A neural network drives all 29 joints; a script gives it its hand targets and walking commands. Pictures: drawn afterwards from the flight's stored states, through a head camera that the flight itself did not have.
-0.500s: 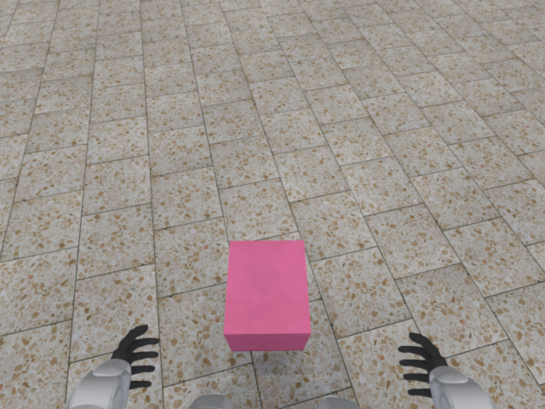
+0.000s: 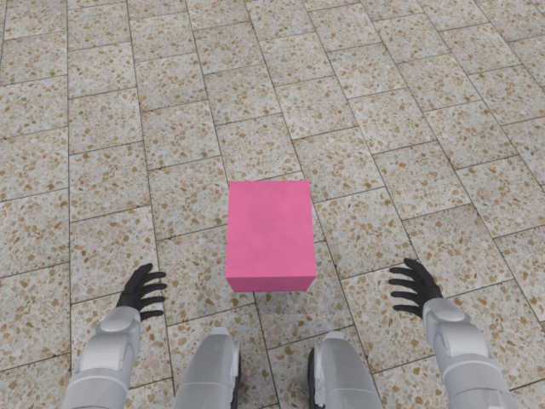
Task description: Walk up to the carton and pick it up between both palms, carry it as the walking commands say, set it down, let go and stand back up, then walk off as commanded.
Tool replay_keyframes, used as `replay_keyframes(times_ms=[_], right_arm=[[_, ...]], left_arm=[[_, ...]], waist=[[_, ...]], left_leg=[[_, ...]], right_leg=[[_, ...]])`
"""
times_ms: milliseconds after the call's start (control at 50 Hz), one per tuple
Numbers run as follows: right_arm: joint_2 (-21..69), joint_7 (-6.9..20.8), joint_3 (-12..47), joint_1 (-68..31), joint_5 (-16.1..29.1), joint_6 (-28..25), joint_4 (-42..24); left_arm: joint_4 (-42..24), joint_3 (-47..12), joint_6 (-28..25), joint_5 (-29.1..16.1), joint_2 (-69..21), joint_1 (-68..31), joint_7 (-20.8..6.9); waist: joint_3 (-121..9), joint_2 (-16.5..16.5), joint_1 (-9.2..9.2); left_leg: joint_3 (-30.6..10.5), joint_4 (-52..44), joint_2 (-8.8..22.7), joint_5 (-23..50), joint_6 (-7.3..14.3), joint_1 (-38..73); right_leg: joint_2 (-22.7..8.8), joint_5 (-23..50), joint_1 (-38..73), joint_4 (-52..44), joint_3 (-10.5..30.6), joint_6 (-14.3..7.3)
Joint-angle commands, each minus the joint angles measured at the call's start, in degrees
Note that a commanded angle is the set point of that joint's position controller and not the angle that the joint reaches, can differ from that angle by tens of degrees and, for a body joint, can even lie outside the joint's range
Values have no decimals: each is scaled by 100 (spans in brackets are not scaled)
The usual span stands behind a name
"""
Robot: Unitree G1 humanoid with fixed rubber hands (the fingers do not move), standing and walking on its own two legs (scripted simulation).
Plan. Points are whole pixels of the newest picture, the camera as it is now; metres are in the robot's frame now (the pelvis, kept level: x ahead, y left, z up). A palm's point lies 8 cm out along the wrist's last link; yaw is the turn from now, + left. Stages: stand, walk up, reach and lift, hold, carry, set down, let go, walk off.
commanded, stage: reach and lift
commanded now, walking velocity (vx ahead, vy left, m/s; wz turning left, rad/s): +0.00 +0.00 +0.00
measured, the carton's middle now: (269, 239) +0.51 +0.03 -0.58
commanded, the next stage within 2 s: none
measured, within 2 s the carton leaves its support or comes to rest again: neither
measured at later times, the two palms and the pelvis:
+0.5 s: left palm (152, 226) +0.38 +0.24 -0.12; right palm (397, 216) +0.42 -0.21 -0.13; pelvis -0.02 -0.01 -0.03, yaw +1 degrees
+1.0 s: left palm (166, 187) +0.47 +0.24 -0.15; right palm (378, 178) +0.52 -0.19 -0.16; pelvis -0.02 +0.00 -0.05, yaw +0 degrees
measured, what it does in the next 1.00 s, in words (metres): lowers itself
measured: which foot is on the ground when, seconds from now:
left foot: down 0.00-1.00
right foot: down 0.00-1.00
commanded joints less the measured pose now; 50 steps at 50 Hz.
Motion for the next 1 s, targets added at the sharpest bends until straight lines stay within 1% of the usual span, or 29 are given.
replay_keyframes(times_ms=[0, 40, 120, 220, 340, 400, 520, 620, 800, 900, 940, 980], right_arm=[[-693, -78, -218, -1290, 54, 32, -436], [-712, -126, -237, -1762, 89, 72, -311], [-772, -198, -261, -2544, 117, 74, 92], [-917, -263, -378, -3357, 123, -87, 558], [-1029, -322, -462, -4180, 163, -491, 938], [-1063, -343, -495, -4535, 203, -728, 1063], [-1163, -380, -543, -5118, 284, -1128, 1166], [-1245, -366, -582, -5721, 326, -1342, 1260], [-1386, -237, -858, -6665, 142, -1488, 1474], [-1318, -154, -1083, -6607, -92, -1525, 1448], [-1279, -126, -1149, -6576, -165, -1542, 1349], [-1228, -106, -1173, -6602, -214, -1556, 1303]], left_arm=[[-492, 188, 2, -60, 677, -1270, -6], [-311, 236, 27, -117, 761, -1715, -2], [164, 366, 13, -197, 870, -2424, 33], [598, 553, -148, -247, 971, -3241, 94], [847, 771, -562, -305, 1025, -4015, 114], [936, 875, -815, -301, 1054, -4330, 105], [1231, 1086, -1299, -295, 1228, -4924, 56], [1491, 1222, -1563, -357, 1396, -5458, -8], [1551, 1342, -1711, -369, 1408, -6370, -34], [1459, 1550, -1718, -169, 1336, -6278, -72], [1395, 1638, -1732, -80, 1316, -6226, -89], [1374, 1701, -1743, -12, 1290, -6247, -101]], waist=[[-1913, -89, -61], [-2073, -85, -25], [-2461, -57, 54], [-3145, -28, 68], [-3986, -90, 46], [-4424, -130, 62], [-5263, -313, 160], [-5611, -351, 258], [-6192, -254, 178], [-6561, -251, 178], [-6582, -265, 192], [-6470, -285, 207]], left_leg=[[212, -752, -470, -334, -79, 673], [216, -694, -468, -381, -61, 552], [238, -598, -485, -233, -56, 296], [264, -472, -532, 120, -83, 50], [288, -282, -594, 700, -140, -261], [298, -194, -618, 1061, -162, -404], [282, -28, -650, 1822, -141, -792], [259, 24, -648, 2162, -103, -1063], [228, 89, -612, 2584, -100, -1165], [215, 136, -622, 3009, -84, -1079], [212, 156, -625, 3083, -73, -1129], [216, 209, -620, 3016, -65, -1303]], right_leg=[[500, -385, 926, -739, -211, -174], [494, -430, 874, -676, -226, -162], [503, -347, 677, -558, -261, -130], [536, -32, 422, -388, -282, -98], [558, 556, 158, -208, -251, -62], [576, 915, 78, -131, -222, -56], [615, 1757, 150, 61, -110, -13], [611, 2123, 88, 191, -10, -10], [662, 2487, -239, 269, -47, -57], [687, 2948, -284, 329, -105, -61], [688, 3020, -357, 345, -113, -56], [682, 2941, -538, 380, -114, -45]])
